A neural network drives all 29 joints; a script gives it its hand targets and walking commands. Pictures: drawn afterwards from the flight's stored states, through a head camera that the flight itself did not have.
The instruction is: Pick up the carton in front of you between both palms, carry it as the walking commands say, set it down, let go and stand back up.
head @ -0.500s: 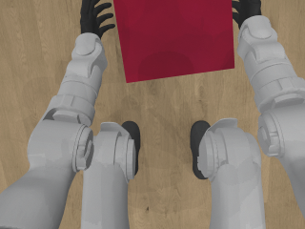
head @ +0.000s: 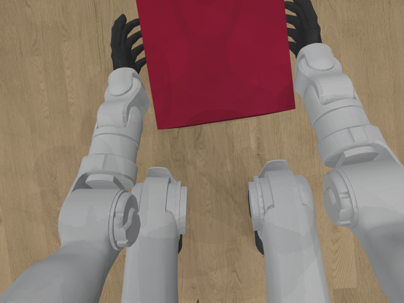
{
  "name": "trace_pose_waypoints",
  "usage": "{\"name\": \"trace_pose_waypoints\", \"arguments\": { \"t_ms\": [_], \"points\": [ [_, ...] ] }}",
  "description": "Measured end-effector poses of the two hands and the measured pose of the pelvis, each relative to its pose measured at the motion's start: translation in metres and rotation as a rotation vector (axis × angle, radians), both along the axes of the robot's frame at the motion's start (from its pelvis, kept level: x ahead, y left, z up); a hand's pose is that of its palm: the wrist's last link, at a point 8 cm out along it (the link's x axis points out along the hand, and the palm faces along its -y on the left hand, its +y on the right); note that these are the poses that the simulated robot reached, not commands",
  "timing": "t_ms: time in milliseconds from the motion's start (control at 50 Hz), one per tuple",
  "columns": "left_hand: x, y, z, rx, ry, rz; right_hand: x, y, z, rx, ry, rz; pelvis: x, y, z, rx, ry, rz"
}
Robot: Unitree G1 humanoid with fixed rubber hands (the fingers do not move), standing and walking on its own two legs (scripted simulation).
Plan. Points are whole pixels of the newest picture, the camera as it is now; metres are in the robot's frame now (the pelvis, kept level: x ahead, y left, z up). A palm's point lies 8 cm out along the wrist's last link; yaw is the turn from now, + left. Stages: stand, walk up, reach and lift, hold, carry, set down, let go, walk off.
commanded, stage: reach and lift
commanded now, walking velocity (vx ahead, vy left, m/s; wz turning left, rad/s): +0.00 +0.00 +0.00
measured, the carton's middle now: (215, 70) +0.51 -0.02 -0.19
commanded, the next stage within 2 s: none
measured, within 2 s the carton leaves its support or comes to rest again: neither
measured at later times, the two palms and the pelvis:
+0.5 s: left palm (58, 41) +0.48 +0.12 +0.07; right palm (391, 10) +0.47 -0.18 +0.07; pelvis +0.01 +0.00 +0.13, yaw -2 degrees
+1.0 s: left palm out of the picture +0.44 +0.13 +0.24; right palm out of the picture +0.43 -0.17 +0.23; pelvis +0.06 +0.00 +0.27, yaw -3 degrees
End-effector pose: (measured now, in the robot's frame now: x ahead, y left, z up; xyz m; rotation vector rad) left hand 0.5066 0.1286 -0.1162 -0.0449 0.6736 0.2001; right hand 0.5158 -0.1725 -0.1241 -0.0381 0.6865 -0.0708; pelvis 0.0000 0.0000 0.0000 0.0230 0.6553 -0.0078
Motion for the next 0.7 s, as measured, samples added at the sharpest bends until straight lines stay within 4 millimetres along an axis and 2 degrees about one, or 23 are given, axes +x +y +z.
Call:
{"name": "trace_pose_waypoints", "arguments": {
  "t_ms": [140, 260, 440, 700],
  "points": [
    [-0.016, -0.005, 0.071, -0.025, -0.016, 0.001, -0.020, -0.005, 0.075, 0.022, -0.012, -0.046, -0.003, 0.002, 0.034, 0.002, 0.018, -0.015],
    [-0.023, -0.007, 0.122, -0.024, 0.004, -0.026, -0.031, -0.006, 0.125, 0.016, 0.010, -0.052, -0.004, 0.003, 0.071, 0.004, 0.046, -0.024],
    [-0.027, -0.005, 0.175, -0.012, -0.005, -0.037, -0.039, -0.004, 0.177, 0.015, 0.001, -0.062, 0.004, 0.004, 0.118, 0.002, 0.067, -0.027],
    [-0.043, -0.001, 0.250, -0.024, -0.012, -0.037, -0.059, 0.001, 0.250, 0.034, -0.004, -0.089, 0.029, 0.004, 0.183, -0.005, 0.005, -0.030]
  ]
}}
